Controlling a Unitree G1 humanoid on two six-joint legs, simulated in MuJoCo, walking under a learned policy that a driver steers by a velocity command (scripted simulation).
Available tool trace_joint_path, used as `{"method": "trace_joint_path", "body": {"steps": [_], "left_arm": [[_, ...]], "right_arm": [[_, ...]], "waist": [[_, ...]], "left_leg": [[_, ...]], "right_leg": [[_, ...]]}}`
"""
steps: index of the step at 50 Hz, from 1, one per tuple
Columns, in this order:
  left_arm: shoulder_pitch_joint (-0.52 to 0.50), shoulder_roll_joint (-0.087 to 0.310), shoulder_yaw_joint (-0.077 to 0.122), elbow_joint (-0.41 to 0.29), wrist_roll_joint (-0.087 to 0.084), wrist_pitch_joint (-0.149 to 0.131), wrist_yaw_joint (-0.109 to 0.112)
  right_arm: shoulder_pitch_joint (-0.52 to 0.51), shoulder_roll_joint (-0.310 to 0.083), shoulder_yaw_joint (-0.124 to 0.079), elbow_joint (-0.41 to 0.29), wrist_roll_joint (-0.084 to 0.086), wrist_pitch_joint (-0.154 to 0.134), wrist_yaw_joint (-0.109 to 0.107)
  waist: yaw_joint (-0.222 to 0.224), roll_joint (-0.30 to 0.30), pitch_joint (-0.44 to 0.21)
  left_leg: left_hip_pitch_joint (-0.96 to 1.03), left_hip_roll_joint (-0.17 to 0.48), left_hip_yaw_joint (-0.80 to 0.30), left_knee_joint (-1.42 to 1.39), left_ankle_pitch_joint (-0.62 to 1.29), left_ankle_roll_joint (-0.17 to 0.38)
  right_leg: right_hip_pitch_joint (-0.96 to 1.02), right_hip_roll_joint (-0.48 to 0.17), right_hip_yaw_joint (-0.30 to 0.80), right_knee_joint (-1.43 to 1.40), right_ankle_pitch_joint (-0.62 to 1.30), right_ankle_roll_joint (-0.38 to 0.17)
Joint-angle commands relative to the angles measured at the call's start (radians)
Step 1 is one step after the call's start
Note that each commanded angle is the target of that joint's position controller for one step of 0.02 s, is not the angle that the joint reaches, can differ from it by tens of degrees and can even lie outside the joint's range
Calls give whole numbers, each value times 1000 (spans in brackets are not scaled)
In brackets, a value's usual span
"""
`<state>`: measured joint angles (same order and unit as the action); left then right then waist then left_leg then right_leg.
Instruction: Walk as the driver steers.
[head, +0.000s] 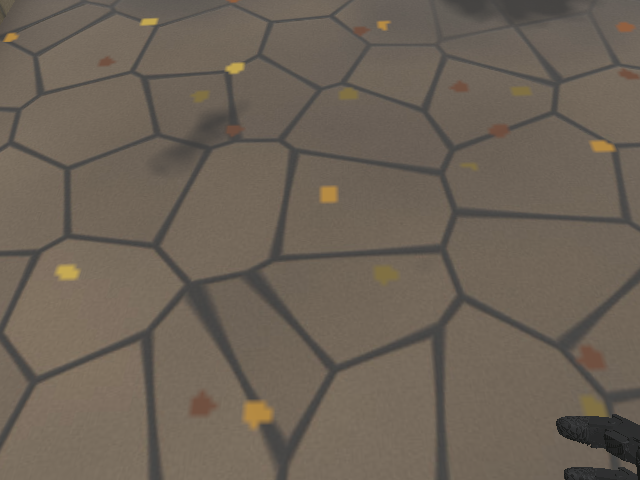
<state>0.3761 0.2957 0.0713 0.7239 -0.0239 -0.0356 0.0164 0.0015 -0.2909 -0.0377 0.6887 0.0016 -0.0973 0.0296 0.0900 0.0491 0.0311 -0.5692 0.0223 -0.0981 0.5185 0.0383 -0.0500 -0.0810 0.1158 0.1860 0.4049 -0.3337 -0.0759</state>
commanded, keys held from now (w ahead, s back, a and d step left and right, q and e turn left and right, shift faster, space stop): w+e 0.70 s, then e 0.30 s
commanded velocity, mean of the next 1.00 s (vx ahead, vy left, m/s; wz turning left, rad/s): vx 0.43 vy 0.00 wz -0.60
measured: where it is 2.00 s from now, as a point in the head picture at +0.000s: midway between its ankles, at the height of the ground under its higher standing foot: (471, 437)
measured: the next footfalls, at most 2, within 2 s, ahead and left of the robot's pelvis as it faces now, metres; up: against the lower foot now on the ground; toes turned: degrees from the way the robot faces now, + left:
left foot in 0.06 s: +0.22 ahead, +0.14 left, +0.00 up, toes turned -6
right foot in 0.58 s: +0.44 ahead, -0.19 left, +0.00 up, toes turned -24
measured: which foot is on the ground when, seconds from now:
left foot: up 0.00-0.04, down 0.06-0.60, up 0.62-1.00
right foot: down 0.00-0.06, up 0.08-0.56, down 0.58-1.00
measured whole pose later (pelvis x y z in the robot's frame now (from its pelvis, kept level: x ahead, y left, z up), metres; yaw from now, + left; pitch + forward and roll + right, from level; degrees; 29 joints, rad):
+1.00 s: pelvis +0.50 -0.13 +0.00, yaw -37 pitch +2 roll +0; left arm 0.31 0.31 0.08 0.70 -0.02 0.01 0.04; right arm 0.02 -0.29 -0.04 0.69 -0.01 -0.07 0.02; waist 0.07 0.05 0.04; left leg -0.55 -0.01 -0.10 0.54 -0.02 -0.06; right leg -0.17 0.14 0.19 0.49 -0.34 -0.07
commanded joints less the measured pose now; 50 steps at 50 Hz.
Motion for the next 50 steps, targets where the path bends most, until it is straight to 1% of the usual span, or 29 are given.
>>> {"method": "trace_joint_path", "body": {"steps": [1, 2, 3, 4, 5, 6, 7, 8, 9, 11, 13, 16, 20, 24, 27, 28, 29, 30, 31, 32, 33, 34, 35, 36, 38, 40, 44, 47, 50], "left_arm": [[-4, 159, 46, -42, -1, 0, 9], [-18, 145, 41, -45, 0, 4, 8], [-23, 105, 27, -52, 5, 3, 4], [-4, 47, 5, -71, 25, 2, 2], [129, 20, -6, -96, -14, -7, 2], [103, 128, 13, -64, -21, -6, 7], [-9, 173, 27, -76, -13, -2, 5], [-59, 163, 27, -84, -4, 2, 7], [-93, 147, 30, -95, 5, 2, 3], [-81, 104, 26, -97, -6, 9, -7], [-106, 69, 18, -112, -5, 18, -10], [-159, 53, 10, -136, 1, 17, -18], [-268, 35, -2, -156, 1, 2, -45], [-362, 40, -2, -198, -3, 3, -68], [-294, 96, 26, -200, 6, 12, -72], [-172, 133, 49, -170, 5, 16, -68], [9, 192, 84, -119, 2, 24, -53], [75, 290, 103, -99, -9, 31, -32], [47, 318, 94, -147, -7, 10, -41], [33, 224, 68, -140, 0, -8, -49], [-2, 193, 56, -131, 4, -20, -49], [-72, 168, 47, -135, 4, -24, -47], [-123, 141, 38, -145, 10, -26, -44], [-160, 133, 32, -161, 23, -25, -40], [-174, 147, 36, -153, 25, -26, -27], [-155, 171, 44, -133, 23, -19, -10], [-109, 174, 48, -99, 7, 15, 14], [-81, 171, 48, -79, 4, 32, 22], [-113, 149, 43, -89, 8, 39, 29]], "right_arm": [[-36, -126, -43, -75, 6, -27, 3], [34, -135, -52, -57, 4, -31, -2], [141, -165, -67, -38, -7, -36, -9], [296, -221, -81, -27, -17, -35, -18], [359, -275, -96, 10, -22, -21, -10], [322, -173, -74, -12, 2, -16, -5], [282, -121, -60, -19, 4, -9, -12], [237, -109, -53, -22, -7, -3, -14], [214, -92, -48, -11, -11, 0, -16], [204, -77, -44, 3, -15, -7, -21], [212, -91, -51, 22, -5, -15, -21], [226, -128, -64, 44, -5, -15, -23], [238, -154, -68, 64, 0, -1, -30], [290, -191, -78, 94, 19, 20, -32], [284, -236, -92, 94, 35, 40, -40], [271, -240, -92, 90, 40, 49, -44], [275, -213, -80, 84, 33, 49, -49], [330, -89, -40, 48, -20, 42, -44], [333, -69, -18, -1, -11, 7, -33], [211, -168, -43, -19, 29, -19, -21], [170, -165, -39, -35, 42, -35, -17], [174, -152, -38, -17, 20, -40, -25], [186, -161, -45, -9, -1, -35, -29], [196, -164, -48, -6, -8, -23, -28], [209, -142, -46, -2, -20, -1, -31], [177, -112, -38, -14, -26, 14, -36], [48, -72, -20, -46, -17, 21, -27], [-5, -95, -27, -67, -7, 23, -17], [42, -134, -46, -59, -13, 13, -14]], "waist": [[-48, -166, -14], [-86, -173, -38], [-138, -154, -121], [-189, -25, -275], [-122, 323, -368], [-143, 181, -274], [-168, 86, -153], [-151, 17, -88], [-137, 13, -36], [-111, 63, -22], [-109, 55, -7], [-116, 26, -1], [-152, 11, 23], [-169, 10, 53], [-98, 49, -16], [-22, 42, -81], [66, 5, -169], [21, -237, -241], [-18, -308, -420], [37, -165, -332], [13, -146, -202], [-38, -62, -134], [-74, -76, -98], [-102, -99, -76], [-124, -89, -70], [-122, -82, -64], [-67, -128, -90], [-51, -140, -96], [-83, -172, -102]], "left_leg": [[132, -21, 12, -32, -93, 35], [228, -28, 33, -68, -98, 57], [415, 19, 9, -73, -98, 97], [688, 197, -169, -51, -140, 155], [944, 393, -654, -173, -409, 307], [885, 388, -678, -218, -610, 280], [764, 346, -508, -230, -568, 239], [648, 305, -384, -246, -433, 219], [565, 270, -295, -267, -322, 218], [486, 229, -165, -314, -219, 210], [469, 233, -87, -348, -143, 229], [499, 244, 9, -370, -26, 245], [513, 213, 161, -374, 47, 211], [602, 247, 225, -347, 114, 186], [662, 254, 281, -154, 552, 157], [629, 235, 308, 17, 640, 138], [475, 198, 324, 260, 538, 102], [107, 93, 321, 611, -229, 49], [-146, -69, 93, 852, -667, 27], [-253, -5, 1, 873, -577, 44], [-261, 33, 16, 801, -482, 64], [-197, 74, 15, 713, -412, 60], [-130, 96, 12, 639, -368, 50], [-76, 101, 14, 619, -345, 37], [-22, 87, 40, 562, -338, -2], [-2, 52, 64, 462, -264, -32], [96, -28, 73, 175, -22, -36], [115, -56, 35, 61, -9, -23], [147, -51, 1, -22, -81, 16]], "right_leg": [[-42, -255, 245, -13, 258, -116], [-50, -234, 243, 39, 295, -99], [-91, -180, 201, 183, 328, -67], [-230, -108, 107, 472, 132, -25], [-580, 0, 7, 766, -278, 35], [-684, -88, 31, 881, -230, 52], [-704, -118, 0, 896, -135, 60], [-669, -151, -30, 876, -68, 67], [-652, -178, -32, 831, -23, 69], [-587, -213, -55, 777, 16, 68], [-608, -228, -73, 729, 39, 75], [-652, -239, -83, 607, 148, 87], [-590, -221, -149, 380, 340, 75], [-563, -198, -201, 252, 312, 39], [-406, -112, -275, 222, 161, -22], [-241, -69, -296, 182, 169, -55], [42, -53, -257, 138, 211, -96], [356, -286, 131, 123, 194, -196], [513, -457, 672, -62, -71, -372], [461, -433, 580, -121, -86, -305], [324, -395, 438, -127, -21, -266], [176, -347, 332, -127, 87, -229], [71, -313, 259, -138, 201, -215], [-6, -294, 219, -154, 337, -212], [-99, -278, 137, -141, 641, -221], [-162, -237, 59, -117, 776, -204], [-200, -168, 25, -60, 680, -123], [-140, -192, 118, -4, 566, -101], [-58, -204, 227, 114, 517, -80]]}}
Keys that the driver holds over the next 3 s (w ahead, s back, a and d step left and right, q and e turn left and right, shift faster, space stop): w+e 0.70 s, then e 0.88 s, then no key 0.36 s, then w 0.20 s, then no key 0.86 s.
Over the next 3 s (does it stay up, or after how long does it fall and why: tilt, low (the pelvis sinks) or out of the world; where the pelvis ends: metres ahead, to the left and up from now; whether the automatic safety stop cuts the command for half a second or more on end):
stays up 0.62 -0.30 -0.01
